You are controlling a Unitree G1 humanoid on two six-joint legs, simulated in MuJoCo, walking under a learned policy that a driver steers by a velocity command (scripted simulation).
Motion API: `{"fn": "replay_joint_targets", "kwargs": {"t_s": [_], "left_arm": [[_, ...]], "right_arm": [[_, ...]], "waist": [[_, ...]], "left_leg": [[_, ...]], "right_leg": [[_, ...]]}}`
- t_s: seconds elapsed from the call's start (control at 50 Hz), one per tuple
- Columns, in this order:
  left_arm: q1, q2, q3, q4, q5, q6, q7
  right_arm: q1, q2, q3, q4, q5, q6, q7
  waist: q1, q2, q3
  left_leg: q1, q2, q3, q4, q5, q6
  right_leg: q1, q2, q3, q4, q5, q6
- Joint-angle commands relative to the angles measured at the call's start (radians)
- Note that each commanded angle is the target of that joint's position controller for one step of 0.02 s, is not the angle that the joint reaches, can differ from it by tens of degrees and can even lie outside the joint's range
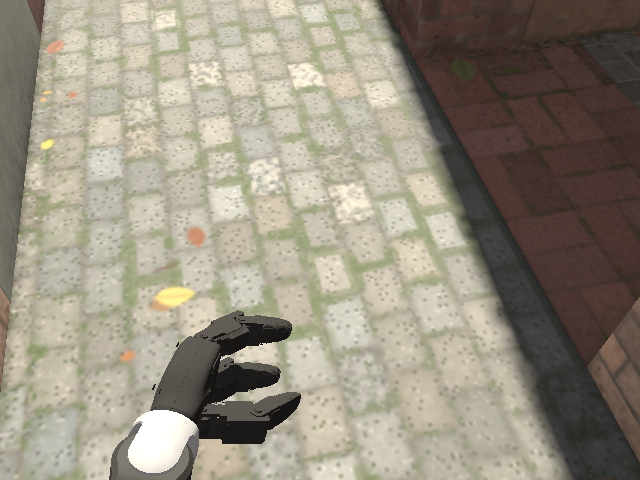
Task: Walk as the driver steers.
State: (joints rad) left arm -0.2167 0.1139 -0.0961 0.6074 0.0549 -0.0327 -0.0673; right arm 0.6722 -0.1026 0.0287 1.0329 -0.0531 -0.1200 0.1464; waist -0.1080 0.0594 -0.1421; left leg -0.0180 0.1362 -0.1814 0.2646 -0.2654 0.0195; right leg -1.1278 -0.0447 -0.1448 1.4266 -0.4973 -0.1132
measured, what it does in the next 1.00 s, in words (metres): climbs, turning left: left foot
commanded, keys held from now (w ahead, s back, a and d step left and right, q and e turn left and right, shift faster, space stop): w+q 0.48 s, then w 0.24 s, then w+e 0.18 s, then e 0.10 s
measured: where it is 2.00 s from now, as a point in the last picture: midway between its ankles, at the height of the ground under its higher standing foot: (249, 294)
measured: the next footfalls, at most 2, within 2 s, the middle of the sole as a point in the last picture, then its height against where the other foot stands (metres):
left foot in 0.58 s outside the picture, level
right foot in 1.06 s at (279, 309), level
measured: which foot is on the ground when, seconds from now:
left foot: down 0.00-0.00, up 0.02-0.56, down 0.58-1.00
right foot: down 0.00-0.58, up 0.60-1.00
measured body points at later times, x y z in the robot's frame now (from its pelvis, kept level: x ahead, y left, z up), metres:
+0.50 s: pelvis +0.25 -0.01 +0.16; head +0.26 -0.01 +0.61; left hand +0.17 +0.19 +0.01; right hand +0.58 -0.09 +0.10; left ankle +0.32 +0.15 -0.53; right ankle +0.11 -0.11 -0.57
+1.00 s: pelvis +0.54 +0.06 +0.15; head +0.57 +0.08 +0.60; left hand +0.69 +0.35 +0.07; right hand +0.57 -0.22 +0.02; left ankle +0.33 +0.14 -0.57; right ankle +0.77 +0.01 -0.54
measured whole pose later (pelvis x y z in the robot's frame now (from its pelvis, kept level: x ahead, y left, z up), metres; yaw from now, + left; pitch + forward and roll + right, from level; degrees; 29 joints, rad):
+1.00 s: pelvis +0.54 +0.06 +0.15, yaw +18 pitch +3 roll +1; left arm -0.03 0.23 0.06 0.78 0.00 -0.08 -0.04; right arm 0.44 -0.25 -0.07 1.00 0.00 -0.07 -0.05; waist -0.05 -0.04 0.01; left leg 0.09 0.04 0.07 0.24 -0.38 -0.05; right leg -0.70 -0.03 0.00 0.61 0.04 -0.04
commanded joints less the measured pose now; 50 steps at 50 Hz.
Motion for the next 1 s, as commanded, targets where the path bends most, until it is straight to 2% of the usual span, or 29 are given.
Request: {"fn": "replay_joint_targets", "kwargs": {"t_s": [0.02,0.04,0.06,0.08,0.1,0.12,0.14,0.18,0.2,0.24,0.28,0.34,0.44,0.48,0.52,0.56,0.58,0.6,0.62,0.64,0.66,0.68,0.7,0.72,0.74,0.78,0.84,0.92,1.0], "left_arm": [[0.661,0.29,0.112,0.143,0.0,-0.016,0.04],[0.684,0.324,0.119,0.185,-0.01,-0.054,0.03],[0.55,0.32,0.109,0.184,-0.036,-0.078,0.026],[0.449,0.278,0.102,0.211,-0.039,-0.084,0.015],[0.382,0.179,0.085,0.223,-0.025,-0.078,0.005],[0.366,0.072,0.057,0.254,-0.011,-0.067,0.007],[0.38,0.035,0.048,0.277,0.0,-0.068,0.021],[0.385,-0.001,0.054,0.332,-0.012,-0.083,0.061],[0.389,0.023,0.069,0.327,-0.006,-0.08,0.06],[0.383,0.029,0.071,0.345,0.017,-0.097,0.063],[0.398,0.07,0.068,0.335,0.043,-0.113,0.068],[0.47,0.138,0.073,0.359,0.054,-0.123,0.077],[0.625,0.221,0.099,0.419,-0.012,-0.145,0.059],[0.663,0.262,0.122,0.425,-0.015,-0.134,0.067],[0.687,0.249,0.132,0.428,-0.005,-0.11,0.071],[0.664,0.252,0.143,0.428,-0.003,-0.086,0.078],[0.687,0.23,0.142,0.436,0.025,-0.084,0.083],[0.755,0.14,0.116,0.412,0.035,-0.093,0.088],[0.743,0.062,0.088,0.385,0.036,-0.102,0.049],[0.505,0.099,0.106,0.313,-0.019,-0.096,0.02],[0.331,0.122,0.116,0.256,-0.023,-0.096,0.016],[0.315,0.165,0.135,0.251,0.012,-0.095,0.026],[0.352,0.134,0.135,0.26,0.04,-0.093,0.035],[0.323,0.19,0.157,0.175,-0.111,-0.119,0.079],[0.36,0.181,0.156,0.185,-0.125,-0.12,0.085],[0.4,0.145,0.155,0.199,-0.107,-0.096,0.082],[0.273,0.1,0.143,0.173,-0.046,-0.072,0.058],[0.132,0.131,0.155,0.131,-0.071,-0.05,0.042],[0.198,0.192,0.181,0.116,-0.039,-0.056,0.018]], "right_arm": [[-0.022,-0.121,-0.051,-0.178,0.001,-0.034,-0.046],[-0.098,-0.133,-0.081,-0.142,0.018,-0.008,-0.051],[-0.134,-0.099,-0.085,-0.128,0.011,-0.004,-0.058],[-0.139,-0.066,-0.072,-0.125,-0.002,-0.002,-0.067],[-0.181,-0.059,-0.063,-0.135,-0.017,0.008,-0.073],[-0.265,-0.052,-0.055,-0.162,-0.023,0.025,-0.076],[-0.312,-0.066,-0.058,-0.173,-0.021,0.045,-0.083],[-0.456,-0.06,-0.054,-0.195,-0.016,0.05,-0.058],[-0.499,-0.068,-0.06,-0.22,0.004,0.048,-0.045],[-0.578,-0.061,-0.058,-0.246,0.011,0.035,-0.03],[-0.626,-0.123,-0.073,-0.27,0.007,0.015,-0.014],[-0.687,-0.132,-0.081,-0.269,0.018,0.022,0.008],[-0.839,-0.085,-0.07,-0.311,0.027,0.045,-0.017],[-0.858,-0.095,-0.074,-0.296,0.027,0.036,-0.028],[-0.858,-0.118,-0.086,-0.28,0.021,0.023,-0.049],[-0.783,-0.145,-0.099,-0.259,0.047,0.003,-0.078],[-0.65,-0.201,-0.126,-0.217,0.052,-0.007,-0.112],[-0.457,-0.215,-0.127,-0.172,0.036,-0.002,-0.145],[-0.174,-0.248,-0.127,-0.096,-0.009,0.019,-0.164],[-0.017,-0.236,-0.143,-0.021,-0.032,0.022,-0.158],[-0.118,-0.223,-0.149,-0.025,-0.014,-0.001,-0.162],[-0.26,-0.17,-0.133,-0.041,0.01,-0.005,-0.161],[-0.38,-0.107,-0.107,-0.068,0.03,-0.003,-0.149],[-0.405,-0.198,-0.116,-0.111,0.064,0.014,-0.153],[-0.436,-0.195,-0.105,-0.108,0.054,0.023,-0.158],[-0.439,-0.18,-0.092,-0.126,0.032,0.037,-0.173],[-0.357,-0.226,-0.101,-0.117,0.037,0.034,-0.198],[-0.257,-0.266,-0.113,-0.081,0.058,0.025,-0.204],[-0.296,-0.328,-0.132,-0.098,0.053,0.049,-0.2]], "waist": [[0.302,-0.418,-0.538],[0.291,-0.366,-0.307],[0.223,-0.264,-0.155],[0.152,-0.122,-0.086],[0.121,-0.004,-0.081],[0.088,0.039,-0.066],[0.078,0.025,-0.072],[0.046,-0.033,0.025],[0.051,-0.035,0.055],[0.051,-0.074,0.093],[0.054,-0.087,0.056],[0.086,-0.085,0.034],[0.129,-0.137,0.095],[0.13,-0.144,0.118],[0.125,-0.152,0.105],[0.078,-0.176,0.076],[0.06,-0.168,-0.001],[0.041,-0.03,-0.195],[-0.027,0.109,-0.318],[-0.132,0.04,-0.203],[-0.104,0.035,0.009],[-0.03,-0.002,0.06],[0.056,-0.047,0.083],[0.104,-0.084,0.163],[0.156,-0.115,0.173],[0.188,-0.094,0.198],[0.142,-0.05,0.183],[0.094,0.031,0.208],[0.149,0.092,0.141]], "left_leg": [[-0.691,-0.19,-0.093,0.952,0.071,0.042],[-0.803,-0.188,-0.125,1.473,0.185,0.034],[-0.833,-0.146,-0.107,1.685,0.25,0.035],[-0.864,-0.139,-0.058,1.763,0.234,0.037],[-0.903,-0.123,-0.038,1.789,0.215,0.044],[-0.914,-0.096,-0.03,1.748,0.212,0.062],[-0.957,-0.068,-0.019,1.652,0.224,0.07],[-1.006,-0.043,-0.003,1.592,0.159,0.153],[-0.998,-0.026,0.02,1.521,0.078,0.149],[-1.004,-0.03,0.034,1.436,0.204,0.198],[-0.961,-0.029,0.064,1.322,0.309,0.187],[-0.874,-0.029,0.162,1.022,0.354,0.163],[-0.815,-0.07,0.225,0.636,0.145,0.075],[-0.813,-0.111,0.268,0.521,0.084,0.062],[-0.763,-0.155,0.292,0.404,0.032,0.064],[-0.514,-0.213,0.306,0.234,0.224,0.115],[-0.244,-0.225,0.258,0.325,0.303,0.152],[0.239,-0.084,0.096,0.502,0.628,0.304],[0.609,0.116,-0.286,0.331,0.752,0.465],[0.615,0.145,-0.362,0.176,0.63,0.404],[0.448,0.132,-0.296,0.128,0.486,0.328],[0.209,0.111,-0.201,0.096,0.396,0.29],[-0.023,0.086,-0.127,0.06,0.36,0.287],[-0.129,0.17,-0.308,-0.067,0.321,0.338],[-0.157,0.209,-0.271,-0.086,0.3,0.335],[-0.227,0.199,-0.114,-0.125,0.292,0.263],[-0.362,0.051,0.142,-0.146,0.314,0.159],[-0.2,0.051,0.218,-0.162,0.292,0.111],[0.008,0.101,0.273,0.104,0.847,0.04]], "right_leg": [[1.31,-0.333,0.926,-0.754,0.397,-0.298],[0.981,-0.331,1.003,-0.867,0.134,-0.255],[0.753,-0.33,0.92,-0.882,-0.016,-0.193],[0.687,-0.341,0.795,-0.868,0.103,-0.184],[0.707,-0.37,0.703,-0.87,0.208,-0.177],[0.7,-0.362,0.634,-0.889,0.298,-0.152],[0.727,-0.353,0.57,-0.888,0.381,-0.151],[0.699,-0.276,0.39,-0.961,0.284,-0.105],[0.698,-0.298,0.306,-1.038,0.28,-0.09],[0.728,-0.217,0.141,-1.155,0.355,-0.034],[0.784,-0.198,0.014,-1.182,0.573,-0.024],[0.9,-0.143,-0.147,-1.225,0.673,0.044],[1.211,-0.222,-0.151,-1.213,1.068,0.04],[1.335,-0.248,-0.143,-1.156,1.227,0.04],[1.425,-0.271,-0.124,-1.071,1.31,0.012],[1.356,-0.261,-0.139,-0.949,1.373,0.001],[1.204,-0.234,-0.124,-0.823,1.278,0.032],[0.85,-0.186,-0.113,-0.555,0.941,0.131],[0.513,0.008,-0.06,-0.256,-0.035,0.213],[0.285,0.049,0.128,-0.039,-0.079,0.177],[0.119,0.003,0.208,0.046,0.022,0.139],[0.204,-0.054,0.232,0.031,0.129,0.107],[0.314,-0.081,0.227,-0.001,0.214,0.077],[0.351,-0.045,0.226,0.02,0.175,0.123],[0.316,-0.082,0.268,0.008,0.179,0.129],[0.296,-0.122,0.279,-0.146,0.196,0.13],[0.483,-0.066,0.163,-0.471,0.512,0.124],[0.56,0.003,0.131,-0.748,0.637,0.104],[0.658,0.088,0.084,-0.836,0.49,0.028]]}}
Velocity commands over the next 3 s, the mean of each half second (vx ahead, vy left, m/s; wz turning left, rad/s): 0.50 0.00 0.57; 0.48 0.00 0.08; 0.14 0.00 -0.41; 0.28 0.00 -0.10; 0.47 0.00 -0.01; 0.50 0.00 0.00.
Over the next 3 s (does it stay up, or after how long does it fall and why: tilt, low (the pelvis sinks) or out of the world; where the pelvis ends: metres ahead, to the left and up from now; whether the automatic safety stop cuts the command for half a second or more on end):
stays up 1.40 0.10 0.17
